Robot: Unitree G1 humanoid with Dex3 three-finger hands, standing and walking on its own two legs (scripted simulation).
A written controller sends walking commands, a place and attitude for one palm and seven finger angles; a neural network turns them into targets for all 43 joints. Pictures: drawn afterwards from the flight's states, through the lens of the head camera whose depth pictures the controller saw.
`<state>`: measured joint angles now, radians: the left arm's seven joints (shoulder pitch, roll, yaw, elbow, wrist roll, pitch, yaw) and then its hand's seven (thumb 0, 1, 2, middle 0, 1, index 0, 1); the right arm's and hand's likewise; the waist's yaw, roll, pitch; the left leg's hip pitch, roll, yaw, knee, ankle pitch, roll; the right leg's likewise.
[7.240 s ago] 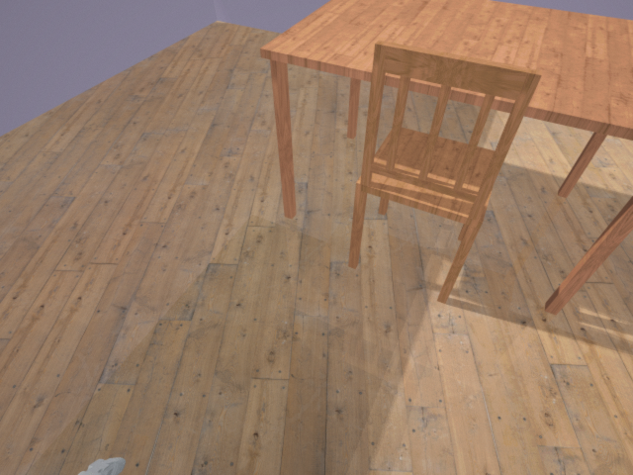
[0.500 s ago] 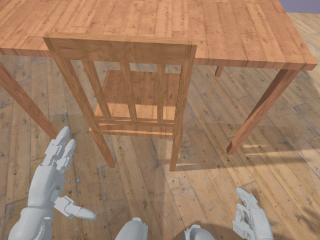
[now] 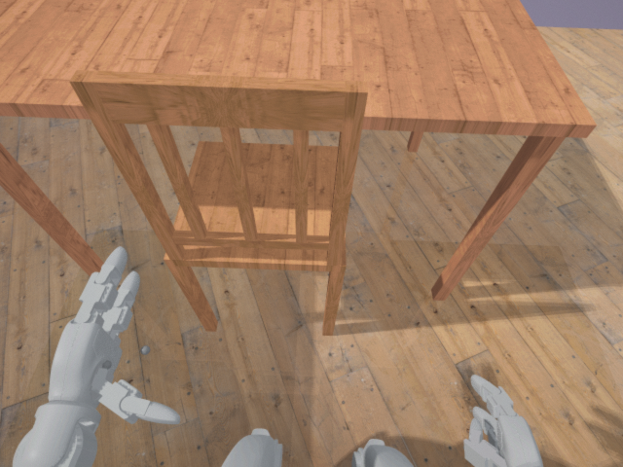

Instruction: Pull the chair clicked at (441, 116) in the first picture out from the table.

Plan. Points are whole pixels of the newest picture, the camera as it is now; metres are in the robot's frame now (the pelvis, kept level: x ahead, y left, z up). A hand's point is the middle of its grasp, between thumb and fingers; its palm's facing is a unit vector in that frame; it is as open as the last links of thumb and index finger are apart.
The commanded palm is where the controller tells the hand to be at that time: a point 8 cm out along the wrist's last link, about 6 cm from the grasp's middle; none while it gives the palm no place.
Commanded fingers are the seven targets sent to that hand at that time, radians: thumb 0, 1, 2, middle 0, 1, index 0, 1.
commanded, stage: raise the hand toward the chair's back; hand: left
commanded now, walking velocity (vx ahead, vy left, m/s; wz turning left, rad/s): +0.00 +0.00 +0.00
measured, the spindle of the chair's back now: (241, 189) +0.54 +0.15 -0.02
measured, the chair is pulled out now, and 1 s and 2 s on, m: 0.00 0.00 0.00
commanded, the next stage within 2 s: aim the fingers beside a spindle in 0.10 s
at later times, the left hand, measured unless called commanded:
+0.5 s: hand (167, 336) +0.27 +0.19 +0.03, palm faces -0.02 -1.00 -0.03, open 16.9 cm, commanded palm +0.25 +0.24 +0.03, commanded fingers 0.00 -0.50 0.30 -0.06 -0.08 -0.06 -0.08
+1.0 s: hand (207, 302) +0.32 +0.15 +0.01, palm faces -0.02 -1.00 -0.03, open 16.9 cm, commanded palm +0.30 +0.21 +0.01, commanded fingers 0.00 -0.50 0.30 -0.06 -0.08 -0.06 -0.08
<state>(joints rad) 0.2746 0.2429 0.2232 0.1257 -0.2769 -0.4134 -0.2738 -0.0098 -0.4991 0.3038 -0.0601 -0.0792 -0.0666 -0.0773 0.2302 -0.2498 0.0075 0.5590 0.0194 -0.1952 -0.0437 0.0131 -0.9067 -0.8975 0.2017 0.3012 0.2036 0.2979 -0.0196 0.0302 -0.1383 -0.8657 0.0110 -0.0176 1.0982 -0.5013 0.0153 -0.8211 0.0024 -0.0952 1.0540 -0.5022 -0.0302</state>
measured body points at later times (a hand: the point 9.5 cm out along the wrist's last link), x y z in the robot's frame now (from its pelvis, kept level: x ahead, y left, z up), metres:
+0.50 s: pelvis +0.00 +0.01 -0.01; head +0.07 +0.01 +0.43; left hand +0.26 +0.24 +0.03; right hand +0.17 -0.24 -0.09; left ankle +0.02 +0.11 -0.66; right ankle +0.01 -0.10 -0.66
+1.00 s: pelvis -0.01 +0.00 -0.02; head +0.09 +0.01 +0.42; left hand +0.31 +0.21 +0.02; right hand +0.15 -0.24 -0.12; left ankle +0.02 +0.11 -0.66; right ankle +0.01 -0.10 -0.66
